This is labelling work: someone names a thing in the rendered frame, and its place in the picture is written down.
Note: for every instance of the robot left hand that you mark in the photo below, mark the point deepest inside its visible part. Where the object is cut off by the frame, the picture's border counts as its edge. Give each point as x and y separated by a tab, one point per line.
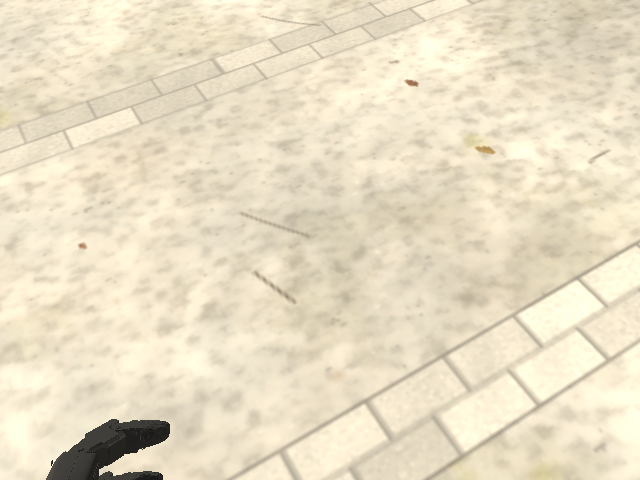
104	445

